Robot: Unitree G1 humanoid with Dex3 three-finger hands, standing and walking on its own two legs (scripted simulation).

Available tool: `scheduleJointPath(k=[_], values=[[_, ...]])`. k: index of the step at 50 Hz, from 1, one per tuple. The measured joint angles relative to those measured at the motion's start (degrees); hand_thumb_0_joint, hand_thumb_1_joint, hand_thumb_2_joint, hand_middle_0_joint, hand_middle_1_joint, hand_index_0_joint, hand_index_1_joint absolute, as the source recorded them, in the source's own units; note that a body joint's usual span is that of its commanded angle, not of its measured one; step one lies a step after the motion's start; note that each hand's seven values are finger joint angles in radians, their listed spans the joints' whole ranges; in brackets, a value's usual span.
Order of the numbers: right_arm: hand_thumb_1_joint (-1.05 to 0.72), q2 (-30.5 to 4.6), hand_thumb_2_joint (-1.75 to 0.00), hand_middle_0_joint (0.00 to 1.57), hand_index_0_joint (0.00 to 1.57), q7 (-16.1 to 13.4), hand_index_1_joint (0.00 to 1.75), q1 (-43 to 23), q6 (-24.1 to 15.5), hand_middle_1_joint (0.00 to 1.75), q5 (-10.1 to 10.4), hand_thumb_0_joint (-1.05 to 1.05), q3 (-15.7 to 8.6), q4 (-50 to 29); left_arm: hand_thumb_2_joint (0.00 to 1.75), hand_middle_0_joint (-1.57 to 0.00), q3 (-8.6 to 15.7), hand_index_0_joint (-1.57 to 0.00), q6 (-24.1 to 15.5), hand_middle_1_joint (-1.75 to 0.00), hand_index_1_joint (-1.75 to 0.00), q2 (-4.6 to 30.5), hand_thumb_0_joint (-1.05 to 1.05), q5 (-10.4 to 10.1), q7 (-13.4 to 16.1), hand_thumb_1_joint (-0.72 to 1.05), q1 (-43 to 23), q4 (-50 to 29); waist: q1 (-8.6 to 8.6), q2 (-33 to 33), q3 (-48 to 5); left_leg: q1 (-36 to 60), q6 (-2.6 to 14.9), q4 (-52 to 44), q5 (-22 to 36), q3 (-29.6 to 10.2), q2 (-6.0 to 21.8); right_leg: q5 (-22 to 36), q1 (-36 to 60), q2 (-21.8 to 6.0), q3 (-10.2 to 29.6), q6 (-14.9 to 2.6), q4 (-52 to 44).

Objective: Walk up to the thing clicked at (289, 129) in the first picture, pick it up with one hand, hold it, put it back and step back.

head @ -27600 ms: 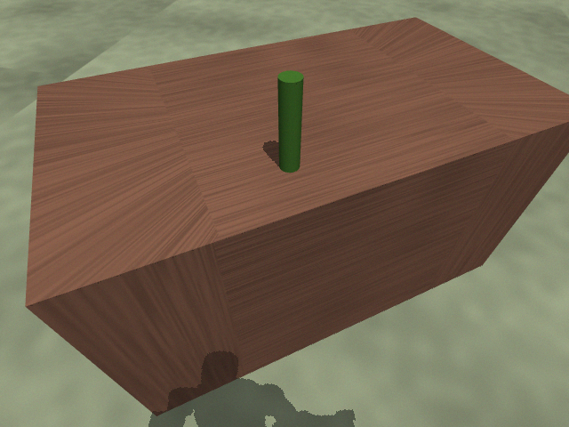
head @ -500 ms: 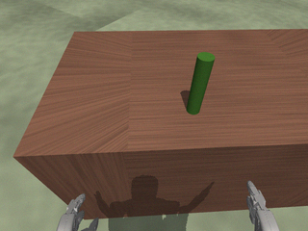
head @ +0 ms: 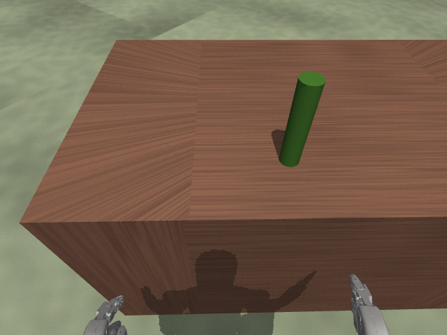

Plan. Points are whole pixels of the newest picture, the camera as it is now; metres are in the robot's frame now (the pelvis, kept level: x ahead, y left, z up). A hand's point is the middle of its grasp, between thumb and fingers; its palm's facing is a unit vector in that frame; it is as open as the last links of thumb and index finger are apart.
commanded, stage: home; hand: right
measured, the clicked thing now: (298, 125) +0.51 -0.13 +0.11
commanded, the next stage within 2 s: stand in 1.86 s
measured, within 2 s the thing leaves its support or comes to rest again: neither
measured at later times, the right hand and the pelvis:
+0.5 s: hand out of the picture +0.06 -0.26 -0.13, palm faces -0.07 +0.92 -0.38, open 17.4 cm; pelvis -0.02 +0.00 +0.02, yaw +1 degrees
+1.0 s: hand out of the picture +0.02 -0.26 -0.12, palm faces -0.07 +0.93 -0.36, open 17.5 cm; pelvis -0.03 -0.01 +0.03, yaw +1 degrees
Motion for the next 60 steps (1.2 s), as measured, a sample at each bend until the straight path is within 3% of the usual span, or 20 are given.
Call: scheduleJointPath(k=[3,7,16,28,42,60], values=[[0.51,0.0,-0.07,0.06,0.06,-0.2,0.06,0.3,0.9,0.06,0.1,-0.01,0.1,-0.9,0.9,-0.2,0.0,-0.2,0.3,-0.3,-0.3,-0.1,0.01,-0.1,0.1,0.9,-0.1,-0.3,-0.06,0.1,-0.2,-0.6,0.0,0.7,-0.3,0.0,0.0,-0.4,-0.6,0.0,0.0,0.01,0.7],[0.51,-4.3,-0.07,0.06,0.06,2.6,0.06,-3.7,0.1,0.06,-3.1,0.0,1.6,9.3,0.9,-0.2,-1.1,-0.21,2.0,-0.3,-0.3,2.5,0.01,3.1,-2.0,0.9,-2.6,4.9,-0.32,0.3,0.4,0.8,0.3,1.7,-1.0,-0.4,0.2,-0.7,1.2,0.3,-0.4,-0.33,1.0],[0.52,-10.4,-0.06,0.06,0.06,4.8,0.05,-6.1,0.9,0.06,-2.6,0.0,-0.1,27.4,0.9,-0.2,0.3,-0.21,3.9,-0.3,-0.3,8.1,0.01,2.5,-3.7,0.91,-2.7,13.3,0.17,0.7,1.3,5.2,0.16,-0.5,0.0,-0.8,0.4,0.3,6.0,0.4,-0.9,-0.45,-1.5],[0.53,-10.6,-0.05,0.06,0.06,5.6,0.05,-7.9,1.5,0.06,-1.8,0.0,1.4,40.9,0.9,-0.2,-0.8,-0.2,4.9,-0.3,-0.29,9.5,0.01,1.8,-4.2,0.91,-2.0,23.5,-0.3,0.4,3.4,12.5,-0.16,-12.5,7.2,-0.9,0.8,7.6,13.3,0.7,-1.3,-0.67,-13.6],[0.54,-10.0,-0.05,0.06,0.06,6.1,0.05,-9.9,2.0,0.06,-1.3,0.0,1.5,46.9,0.9,-0.2,-1.3,-0.21,4.3,-0.3,-0.29,8.7,0.01,1.7,-4.5,0.91,-3.2,28.8,-0.41,0.4,4.1,15.5,-0.28,-19.3,11.7,-1.3,1.1,12.4,16.8,1.0,-2.0,-0.76,-21.1],[0.54,-10.2,-0.05,0.06,0.06,5.9,0.05,-12.6,1.8,0.06,-0.9,0.0,1.5,48.0,0.9,-0.2,-0.7,-0.2,4.2,-0.3,-0.29,8.8,0.01,1.2,-4.3,0.91,-4.9,30.6,-0.15,0.7,5.0,16.6,-0.32,-21.5,12.1,-1.5,0.7,12.4,17.9,0.6,-2.3,-0.57,-23.0]])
